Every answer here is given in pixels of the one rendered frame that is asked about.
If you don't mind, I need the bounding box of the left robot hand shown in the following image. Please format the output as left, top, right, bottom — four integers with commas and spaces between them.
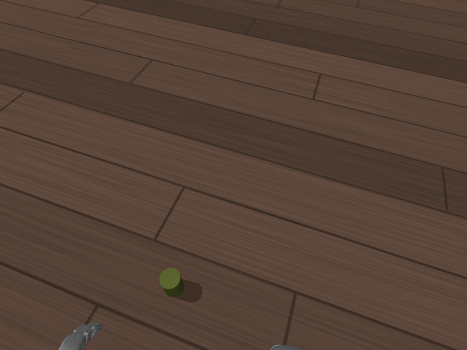
58, 322, 102, 350

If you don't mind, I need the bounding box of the can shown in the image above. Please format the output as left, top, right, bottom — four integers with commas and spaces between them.
159, 268, 184, 298

